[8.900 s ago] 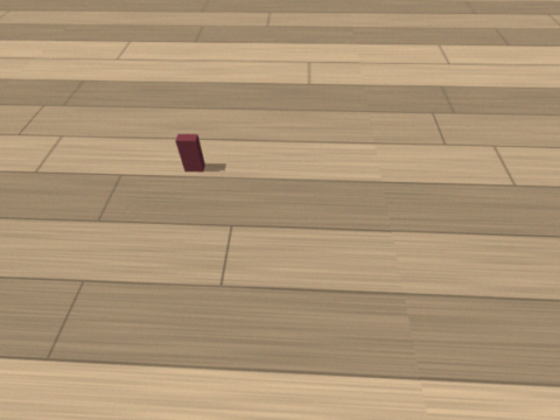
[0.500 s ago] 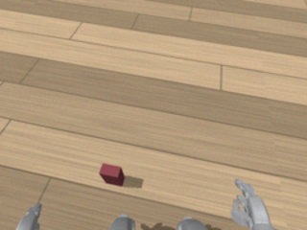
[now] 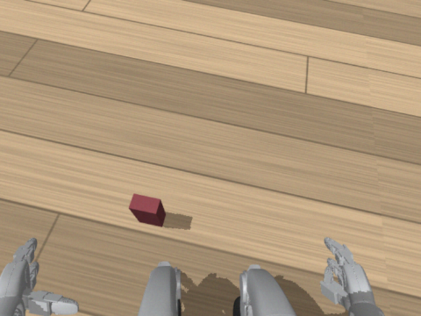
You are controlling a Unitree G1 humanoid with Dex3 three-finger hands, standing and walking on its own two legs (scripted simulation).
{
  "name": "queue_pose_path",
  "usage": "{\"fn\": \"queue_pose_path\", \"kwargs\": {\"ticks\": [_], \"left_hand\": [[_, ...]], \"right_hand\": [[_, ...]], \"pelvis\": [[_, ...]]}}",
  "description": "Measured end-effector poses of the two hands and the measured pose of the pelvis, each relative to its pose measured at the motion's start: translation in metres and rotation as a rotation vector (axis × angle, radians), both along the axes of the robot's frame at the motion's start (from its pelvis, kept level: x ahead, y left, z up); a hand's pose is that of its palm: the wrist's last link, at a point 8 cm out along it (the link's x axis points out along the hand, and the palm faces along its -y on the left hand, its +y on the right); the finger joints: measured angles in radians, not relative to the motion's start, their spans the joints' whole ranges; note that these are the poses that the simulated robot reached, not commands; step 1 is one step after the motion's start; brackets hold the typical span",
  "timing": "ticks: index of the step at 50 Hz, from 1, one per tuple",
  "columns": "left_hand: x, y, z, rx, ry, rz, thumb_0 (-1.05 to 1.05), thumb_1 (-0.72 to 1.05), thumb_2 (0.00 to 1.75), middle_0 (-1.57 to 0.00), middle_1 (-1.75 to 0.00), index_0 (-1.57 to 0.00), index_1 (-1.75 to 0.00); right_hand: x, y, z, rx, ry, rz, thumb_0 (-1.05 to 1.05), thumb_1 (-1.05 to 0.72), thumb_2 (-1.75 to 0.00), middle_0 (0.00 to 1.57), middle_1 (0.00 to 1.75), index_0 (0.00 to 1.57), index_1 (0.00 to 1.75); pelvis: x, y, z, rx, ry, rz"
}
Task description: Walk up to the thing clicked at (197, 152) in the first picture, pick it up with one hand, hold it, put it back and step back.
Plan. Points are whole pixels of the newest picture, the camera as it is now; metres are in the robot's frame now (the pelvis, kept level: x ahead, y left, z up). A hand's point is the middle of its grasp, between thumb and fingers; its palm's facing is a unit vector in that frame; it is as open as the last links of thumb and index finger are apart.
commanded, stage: go down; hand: left
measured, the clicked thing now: (149, 211) +0.46 +0.21 -0.55
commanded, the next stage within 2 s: approach in 1.56 s
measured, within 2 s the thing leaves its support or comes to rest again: neither
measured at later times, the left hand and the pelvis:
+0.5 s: hand (50, 232) +0.31 +0.37 -0.18, palm faces +0.18 -0.97 -0.14, open 17.7 cm; pelvis -0.04 +0.00 -0.14, yaw -3 degrees
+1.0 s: hand (54, 218) +0.35 +0.39 -0.22, palm faces +0.16 -0.98 -0.09, open 17.7 cm; pelvis -0.06 +0.00 -0.22, yaw -5 degrees
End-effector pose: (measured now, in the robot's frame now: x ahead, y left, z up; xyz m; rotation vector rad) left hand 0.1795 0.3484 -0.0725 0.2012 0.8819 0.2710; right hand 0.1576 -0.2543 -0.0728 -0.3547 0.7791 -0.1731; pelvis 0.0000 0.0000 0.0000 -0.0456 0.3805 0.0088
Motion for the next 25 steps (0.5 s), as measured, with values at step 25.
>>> {"fn": "queue_pose_path", "kwargs": {"ticks": [25], "left_hand": [[0.098, 0.071, -0.094, -0.058, -0.494, -0.084, -0.02, -0.59, 0.06, -0.04, -0.05, -0.04, -0.05]], "right_hand": [[-0.051, -0.012, -0.171, -0.052, 0.271, 0.062, 0.01, -0.91, -0.9, 0.2, 0.3, 0.21, 0.3]], "pelvis": [[-0.04, 0.0, -0.142, -0.028, 0.201, -0.033]]}}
